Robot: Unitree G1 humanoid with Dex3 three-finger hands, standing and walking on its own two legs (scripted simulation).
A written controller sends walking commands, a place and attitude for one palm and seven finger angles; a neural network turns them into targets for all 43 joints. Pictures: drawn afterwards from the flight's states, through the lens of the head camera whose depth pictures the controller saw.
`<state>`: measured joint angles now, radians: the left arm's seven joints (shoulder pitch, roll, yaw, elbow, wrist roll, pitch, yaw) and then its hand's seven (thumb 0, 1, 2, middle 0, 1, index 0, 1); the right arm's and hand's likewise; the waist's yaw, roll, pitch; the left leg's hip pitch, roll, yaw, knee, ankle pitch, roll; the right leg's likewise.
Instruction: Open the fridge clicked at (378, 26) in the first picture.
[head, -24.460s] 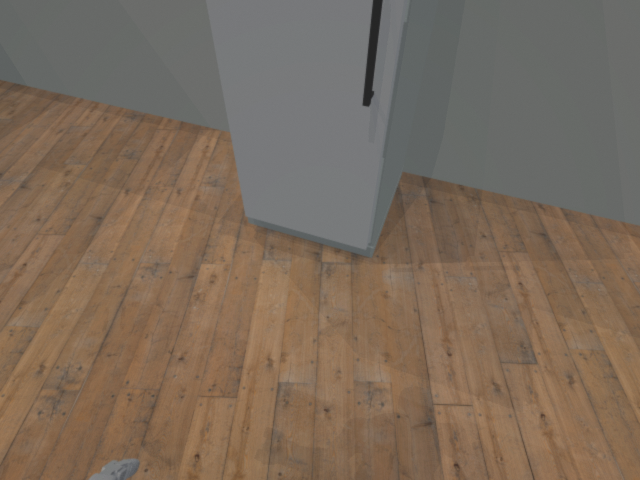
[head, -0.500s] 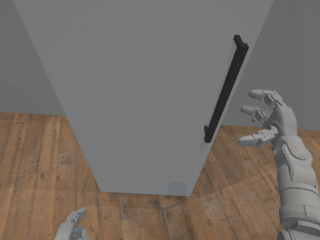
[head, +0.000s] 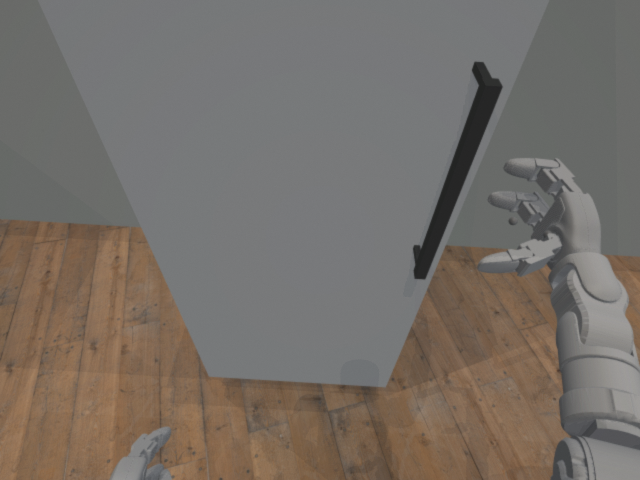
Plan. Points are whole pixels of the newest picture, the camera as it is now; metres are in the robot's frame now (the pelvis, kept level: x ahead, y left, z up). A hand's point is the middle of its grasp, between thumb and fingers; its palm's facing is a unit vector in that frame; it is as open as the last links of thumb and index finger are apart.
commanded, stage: move the hooked fingers beside the handle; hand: right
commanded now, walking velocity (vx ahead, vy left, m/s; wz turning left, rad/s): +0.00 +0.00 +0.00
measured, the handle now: (444, 191) +0.48 -0.13 +0.13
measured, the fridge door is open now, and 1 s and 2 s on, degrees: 0 0 0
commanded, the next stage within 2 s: feel for the door with the fingertips in 0.34 s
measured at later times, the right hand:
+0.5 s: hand (520, 217) +0.41 -0.20 +0.15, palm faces -0.01 +1.00 -0.01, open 14.0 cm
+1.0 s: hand (482, 210) +0.42 -0.16 +0.15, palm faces -0.01 +1.00 +0.01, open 14.0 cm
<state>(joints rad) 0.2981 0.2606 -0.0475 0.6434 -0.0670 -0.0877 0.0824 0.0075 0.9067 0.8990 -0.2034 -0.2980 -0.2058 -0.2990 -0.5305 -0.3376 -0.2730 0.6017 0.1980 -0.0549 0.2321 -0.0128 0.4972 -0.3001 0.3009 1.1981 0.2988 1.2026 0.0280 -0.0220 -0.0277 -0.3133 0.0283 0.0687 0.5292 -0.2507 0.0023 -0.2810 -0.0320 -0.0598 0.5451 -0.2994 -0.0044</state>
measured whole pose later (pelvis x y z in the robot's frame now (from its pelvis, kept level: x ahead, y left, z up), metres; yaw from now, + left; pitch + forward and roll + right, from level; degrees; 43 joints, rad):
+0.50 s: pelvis +0.01 +0.00 +0.00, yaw +0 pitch +3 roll +1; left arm 0.31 0.27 -0.04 0.63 -0.07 -0.08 0.08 0.01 0.91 0.90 -0.20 -0.30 -0.21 -0.30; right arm -0.55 -0.38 -0.29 0.65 0.22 -0.03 0.29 -0.01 0.50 -0.30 0.30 1.20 0.30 1.20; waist 0.03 -0.03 -0.04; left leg -0.32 0.02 0.07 0.52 -0.26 0.00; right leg -0.29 -0.04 -0.06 0.55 -0.31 0.00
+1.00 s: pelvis +0.01 +0.00 +0.00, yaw +0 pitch +3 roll +0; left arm 0.27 0.24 -0.05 0.63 -0.06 -0.05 0.06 0.01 0.91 0.90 -0.20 -0.30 -0.21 -0.30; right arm -0.53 -0.26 -0.21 0.54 0.18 0.03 0.15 -0.01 0.50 -0.30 0.30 1.20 0.30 1.20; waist 0.02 -0.03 -0.05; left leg -0.30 0.03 0.06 0.52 -0.27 0.00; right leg -0.26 -0.03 -0.06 0.53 -0.31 0.00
